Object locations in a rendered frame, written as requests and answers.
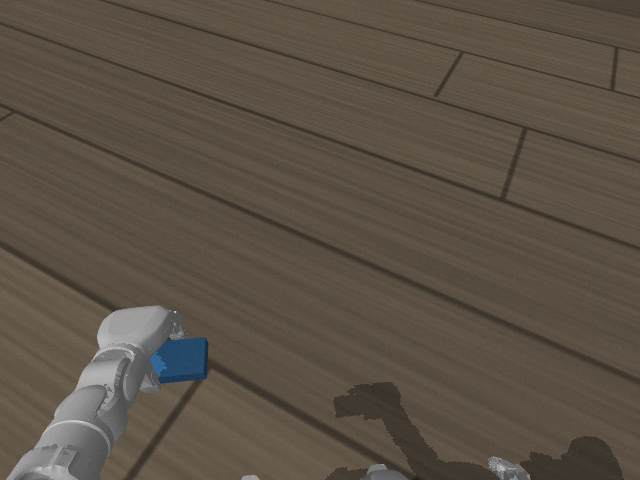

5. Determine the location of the right robot hand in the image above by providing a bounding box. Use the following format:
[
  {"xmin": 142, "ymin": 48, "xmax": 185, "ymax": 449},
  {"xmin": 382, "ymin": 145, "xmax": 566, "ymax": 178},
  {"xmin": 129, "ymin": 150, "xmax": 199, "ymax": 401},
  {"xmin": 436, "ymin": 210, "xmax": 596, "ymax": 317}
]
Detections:
[{"xmin": 488, "ymin": 456, "xmax": 530, "ymax": 480}]

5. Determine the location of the left robot arm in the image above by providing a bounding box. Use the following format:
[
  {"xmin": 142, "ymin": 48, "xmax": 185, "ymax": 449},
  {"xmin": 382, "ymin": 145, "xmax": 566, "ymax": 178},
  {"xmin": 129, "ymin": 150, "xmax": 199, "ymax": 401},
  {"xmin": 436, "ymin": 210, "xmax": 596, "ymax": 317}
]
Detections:
[{"xmin": 6, "ymin": 343, "xmax": 148, "ymax": 480}]

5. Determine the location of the small box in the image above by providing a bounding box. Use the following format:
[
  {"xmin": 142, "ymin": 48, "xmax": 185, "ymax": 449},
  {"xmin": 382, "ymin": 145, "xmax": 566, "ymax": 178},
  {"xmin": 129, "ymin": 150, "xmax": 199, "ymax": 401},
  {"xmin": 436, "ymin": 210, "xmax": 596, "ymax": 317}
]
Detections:
[{"xmin": 149, "ymin": 337, "xmax": 208, "ymax": 384}]

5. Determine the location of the left robot hand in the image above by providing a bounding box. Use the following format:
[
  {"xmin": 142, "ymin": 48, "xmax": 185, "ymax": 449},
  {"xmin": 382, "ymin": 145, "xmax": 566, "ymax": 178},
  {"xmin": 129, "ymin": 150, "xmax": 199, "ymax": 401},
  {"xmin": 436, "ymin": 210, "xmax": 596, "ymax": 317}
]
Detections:
[{"xmin": 97, "ymin": 305, "xmax": 187, "ymax": 393}]

